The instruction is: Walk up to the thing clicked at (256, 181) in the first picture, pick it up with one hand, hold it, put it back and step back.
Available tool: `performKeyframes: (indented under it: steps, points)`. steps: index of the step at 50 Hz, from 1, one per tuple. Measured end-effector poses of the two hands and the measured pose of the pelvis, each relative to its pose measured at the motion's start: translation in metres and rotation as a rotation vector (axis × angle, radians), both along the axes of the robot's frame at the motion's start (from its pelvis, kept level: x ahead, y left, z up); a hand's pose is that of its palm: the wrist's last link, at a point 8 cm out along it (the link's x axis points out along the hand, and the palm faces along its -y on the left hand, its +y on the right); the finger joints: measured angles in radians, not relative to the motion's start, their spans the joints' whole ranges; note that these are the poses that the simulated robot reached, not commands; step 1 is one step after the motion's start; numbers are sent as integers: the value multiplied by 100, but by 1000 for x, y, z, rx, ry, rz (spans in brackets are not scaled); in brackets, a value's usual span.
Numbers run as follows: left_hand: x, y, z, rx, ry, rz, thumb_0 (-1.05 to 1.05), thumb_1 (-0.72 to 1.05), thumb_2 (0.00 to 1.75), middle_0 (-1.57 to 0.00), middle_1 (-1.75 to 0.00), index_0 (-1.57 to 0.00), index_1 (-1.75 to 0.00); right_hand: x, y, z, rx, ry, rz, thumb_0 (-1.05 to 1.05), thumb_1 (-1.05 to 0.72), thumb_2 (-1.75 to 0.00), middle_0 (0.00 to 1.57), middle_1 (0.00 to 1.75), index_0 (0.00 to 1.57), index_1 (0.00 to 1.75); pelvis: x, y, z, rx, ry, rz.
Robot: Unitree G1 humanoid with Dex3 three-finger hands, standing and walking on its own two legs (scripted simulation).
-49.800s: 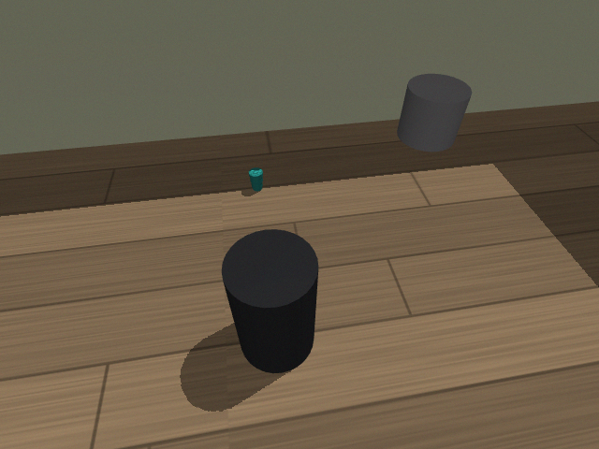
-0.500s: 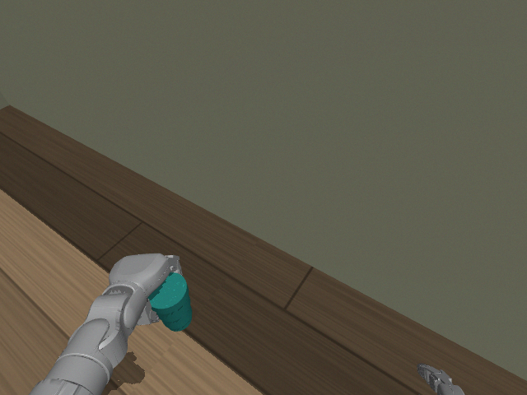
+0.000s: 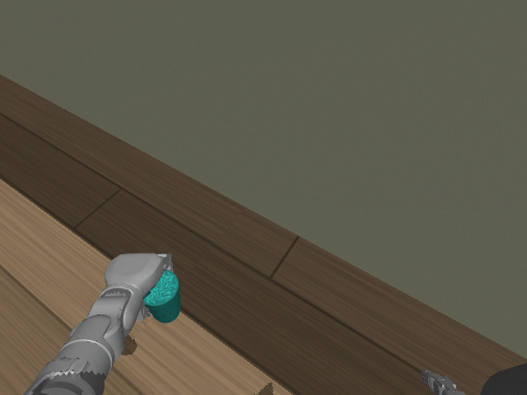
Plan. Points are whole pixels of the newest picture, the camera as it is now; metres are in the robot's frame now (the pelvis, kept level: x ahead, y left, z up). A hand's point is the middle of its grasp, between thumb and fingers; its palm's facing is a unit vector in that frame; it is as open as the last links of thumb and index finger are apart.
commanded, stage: crouch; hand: left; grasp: from above
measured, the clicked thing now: (163, 299) +0.32 +0.21 -0.14
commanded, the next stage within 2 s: lower in 1.54 s
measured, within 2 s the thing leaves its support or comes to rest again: neither
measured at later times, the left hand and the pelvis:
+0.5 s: hand (172, 309) +0.36 +0.24 -0.33, palm faces -0.43 +0.02 -0.90, open 9.2 cm; pelvis -0.05 +0.02 -0.20, yaw -1 degrees
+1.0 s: hand (183, 315) +0.39 +0.25 -0.48, palm faces -0.43 -0.01 -0.90, open 9.2 cm; pelvis -0.06 +0.01 -0.32, yaw -3 degrees
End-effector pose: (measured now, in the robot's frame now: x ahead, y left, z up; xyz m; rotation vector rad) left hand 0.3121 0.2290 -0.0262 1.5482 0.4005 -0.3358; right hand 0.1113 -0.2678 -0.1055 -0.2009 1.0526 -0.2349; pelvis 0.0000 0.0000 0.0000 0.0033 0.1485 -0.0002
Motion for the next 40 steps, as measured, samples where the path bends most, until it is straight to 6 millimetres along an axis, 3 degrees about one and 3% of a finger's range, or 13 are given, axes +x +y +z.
performKeyframes:
  steps: [10, 20, 30, 40]
  points:
    - [27, 4, -100, 36, -39, -12, 6, 14, 59, -88, -90, -60, -74, -65, -17, -76, -81, 159, -44, 1, -91, -90, 20, 30, 20, 30, -20, 5, -77, -22, 212, 5]
    - [52, 9, -199, 36, -49, 18, 5, 14, 59, -86, -87, -60, -72, -117, -1, -168, -85, 267, -81, 1, -91, -90, 20, 30, 20, 29, -41, 14, -163, -43, 369, -2]
    - [62, 15, -292, 11, -17, 4, 5, 14, 60, -84, -85, -60, -71, -126, 16, -245, -51, 300, -27, 1, -91, -90, 20, 30, 20, 30, -54, 16, -236, -62, 462, -1]
    - [71, 18, -357, 4, -25, 13, 5, 14, 60, -86, -83, -61, -69, -114, 7, -290, -64, 313, 46, 0, -91, -90, 20, 30, 20, 30, -55, 12, -285, -75, 502, 1]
